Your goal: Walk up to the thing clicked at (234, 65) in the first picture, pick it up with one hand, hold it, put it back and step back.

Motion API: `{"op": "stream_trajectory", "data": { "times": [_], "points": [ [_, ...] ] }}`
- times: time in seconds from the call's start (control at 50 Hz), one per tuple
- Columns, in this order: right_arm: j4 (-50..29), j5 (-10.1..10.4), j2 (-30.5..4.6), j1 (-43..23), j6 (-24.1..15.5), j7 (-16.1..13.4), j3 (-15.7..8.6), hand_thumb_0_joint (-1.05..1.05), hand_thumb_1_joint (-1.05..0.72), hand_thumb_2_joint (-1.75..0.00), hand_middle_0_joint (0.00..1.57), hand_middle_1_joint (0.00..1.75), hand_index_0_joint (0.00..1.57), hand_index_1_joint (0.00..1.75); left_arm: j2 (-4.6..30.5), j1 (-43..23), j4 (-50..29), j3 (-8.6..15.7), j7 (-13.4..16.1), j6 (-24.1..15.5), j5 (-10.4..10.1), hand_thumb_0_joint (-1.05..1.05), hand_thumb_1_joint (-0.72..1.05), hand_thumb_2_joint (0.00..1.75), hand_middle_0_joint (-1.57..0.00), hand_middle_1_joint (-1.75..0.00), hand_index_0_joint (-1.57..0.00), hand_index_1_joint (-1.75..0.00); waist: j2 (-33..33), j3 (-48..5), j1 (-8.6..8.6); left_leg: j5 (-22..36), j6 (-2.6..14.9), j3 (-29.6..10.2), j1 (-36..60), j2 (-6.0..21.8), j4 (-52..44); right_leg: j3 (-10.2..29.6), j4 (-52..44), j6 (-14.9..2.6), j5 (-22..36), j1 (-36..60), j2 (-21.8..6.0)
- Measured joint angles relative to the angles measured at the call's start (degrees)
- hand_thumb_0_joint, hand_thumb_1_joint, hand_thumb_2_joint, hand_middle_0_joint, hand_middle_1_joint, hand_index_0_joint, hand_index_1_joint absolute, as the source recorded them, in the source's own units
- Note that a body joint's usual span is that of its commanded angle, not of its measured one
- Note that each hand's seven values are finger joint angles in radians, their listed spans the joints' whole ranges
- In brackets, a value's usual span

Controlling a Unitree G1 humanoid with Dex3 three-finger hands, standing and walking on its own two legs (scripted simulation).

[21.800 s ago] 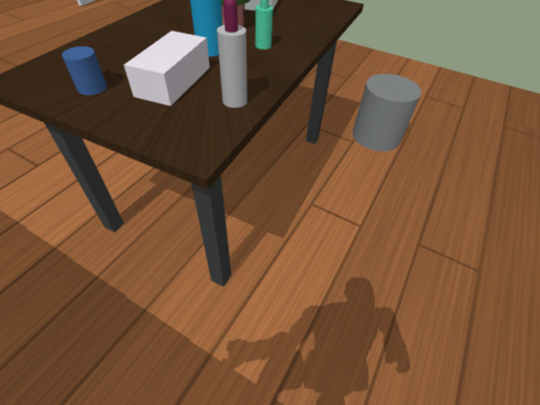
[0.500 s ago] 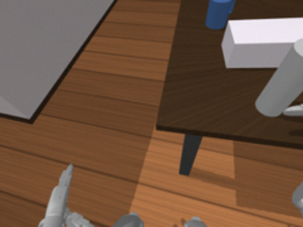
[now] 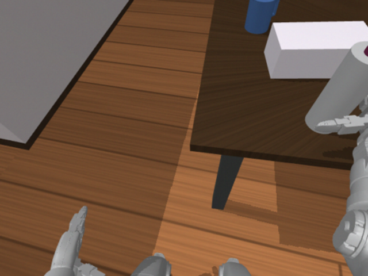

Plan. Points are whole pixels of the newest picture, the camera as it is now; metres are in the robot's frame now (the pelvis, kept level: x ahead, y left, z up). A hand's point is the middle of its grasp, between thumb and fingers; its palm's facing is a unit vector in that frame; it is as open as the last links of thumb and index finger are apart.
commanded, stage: rest palm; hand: right
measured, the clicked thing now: (352, 81) +0.48 -0.27 +0.15
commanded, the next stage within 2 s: close in 0.04 s
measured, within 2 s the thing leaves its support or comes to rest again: leaves its support in 1.34 s
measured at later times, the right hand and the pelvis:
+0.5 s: hand (343, 93) +0.49 -0.28 +0.11, palm faces +0.31 +0.95 +0.01, open 16.7 cm; pelvis +0.01 +0.00 +0.00, yaw +0 degrees
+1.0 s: hand (342, 103) +0.47 -0.28 +0.10, palm faces +0.30 +0.95 -0.01, open 9.8 cm; pelvis +0.01 +0.00 +0.00, yaw +0 degrees
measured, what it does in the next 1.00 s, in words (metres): stands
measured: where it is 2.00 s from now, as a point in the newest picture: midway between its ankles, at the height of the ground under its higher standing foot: outside the picture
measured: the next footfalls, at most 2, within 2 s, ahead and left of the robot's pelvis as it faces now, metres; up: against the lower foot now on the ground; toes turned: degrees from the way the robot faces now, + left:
none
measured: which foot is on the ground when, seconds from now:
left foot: down 0.00-1.00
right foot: down 0.00-1.00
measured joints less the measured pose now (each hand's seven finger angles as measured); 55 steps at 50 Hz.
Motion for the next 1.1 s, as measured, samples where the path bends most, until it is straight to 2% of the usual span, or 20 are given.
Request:
{"op": "stream_trajectory", "data": {
  "times": [0.14,0.24,0.38,0.5,0.64,0.82,0.9,1.0,1.1],
  "points": [
    [-0.2,0.3,1.3,0.7,0.0,-1.2,0.0,-0.01,0.50,-0.05,0.04,0.04,0.04,0.04,0.3,0.7,-1.8,-0.4,0.3,0.3,-0.3,-0.01,-0.56,0.06,-0.06,-0.06,-0.06,-0.06,-0.5,-0.4,-0.01,0.2,0.07,-0.3,0.7,-0.1,-0.4,-0.4,-0.8,0.08,0.3,1.0,-0.1],
    [2.5,-0.3,0.6,0.2,-0.6,-2.0,-0.2,-0.01,0.52,-0.03,0.09,0.03,0.09,0.03,0.4,0.3,-1.5,-0.6,0.5,-0.3,-0.1,-0.01,-0.57,0.07,-0.06,-0.05,-0.06,-0.06,-0.2,-0.9,0.32,-0.1,0.21,-0.3,0.8,-0.1,-0.2,-0.3,-0.8,0.21,0.1,1.2,-0.2],
    [2.7,-0.9,-1.6,-2.4,-1.5,-1.2,-0.3,-0.01,0.57,-0.01,0.19,0.04,0.19,0.05,-0.4,-0.7,-1.7,-1.8,0.1,-0.6,0.5,-0.01,-0.56,0.06,-0.06,-0.06,-0.06,-0.06,0.3,0.6,0.85,-0.6,0.31,0.1,-1.4,-0.2,1.1,0.1,0.7,0.35,-0.3,-1.2,-0.2],
    [2.1,-0.5,-1.7,-2.8,0.0,-0.6,-0.9,-0.01,0.55,-0.01,0.28,0.10,0.28,0.11,1.0,0.5,-1.7,-0.8,0.2,-0.4,0.4,-0.01,-0.56,0.07,-0.06,-0.06,-0.06,-0.06,-0.1,-0.2,1.17,-0.6,0.10,0.0,-0.5,-0.2,-0.1,0.0,0.0,0.20,-0.7,-0.5,-0.2],
    [4.0,-0.6,-1.1,-2.8,-0.3,-0.5,0.7,-0.01,0.53,-0.02,0.40,0.17,0.39,0.18,1.0,-0.3,-0.1,-0.5,-0.2,0.8,0.2,-0.01,-0.57,0.07,-0.05,-0.06,-0.05,-0.06,-0.4,-1.2,0.39,-0.7,-0.11,-0.3,0.7,-0.1,-1.3,-0.4,-1.0,-0.05,-1.0,0.7,-0.1],
    [-0.6,0.7,2.0,4.5,-0.2,0.1,-0.2,-0.01,0.39,-0.22,0.65,0.41,0.65,0.42,0.8,1.2,-4.2,0.0,-0.9,1.3,-0.3,-0.01,-0.55,0.06,-0.05,-0.06,-0.06,-0.05,0.0,-1.2,-0.44,-1.0,-0.26,-0.3,3.7,0.4,-2.5,-0.5,-2.5,-0.14,-1.0,3.8,0.3],
    [0.6,0.2,1.2,2.7,-1.3,-1.1,0.5,-0.01,0.29,-0.32,0.76,0.53,0.75,0.53,0.8,0.2,-2.3,0.2,-0.6,0.5,0.0,-0.01,-0.55,0.06,-0.05,-0.06,-0.06,-0.05,1.1,-0.9,-0.20,-1.1,-0.12,0.2,3.3,0.4,-2.0,0.1,-1.9,-0.06,-1.0,3.1,0.4],
    [0.2,-0.7,0.3,0.7,-1.6,-0.9,1.5,-0.01,0.15,-0.47,0.86,0.66,0.86,0.67,0.4,-0.6,-1.5,0.1,-0.7,0.3,0.4,-0.01,-0.54,0.05,-0.05,-0.06,-0.06,-0.05,1.1,0.2,0.30,-0.7,-0.14,0.4,2.0,0.2,-1.4,0.3,-0.9,-0.03,-0.8,1.6,0.2],
    [1.4,-0.9,0.3,0.4,-0.1,-1.0,0.5,-0.01,0.20,-0.62,0.82,0.75,0.83,0.76,0.6,-0.2,-2.1,0.2,-1.0,0.8,0.3,-0.01,-0.53,0.05,-0.06,-0.06,-0.06,-0.05,0.0,0.4,1.06,0.2,-0.47,-0.1,2.5,0.2,-2.4,-0.2,-1.5,-0.38,-0.3,2.1,0.2]
  ]
}}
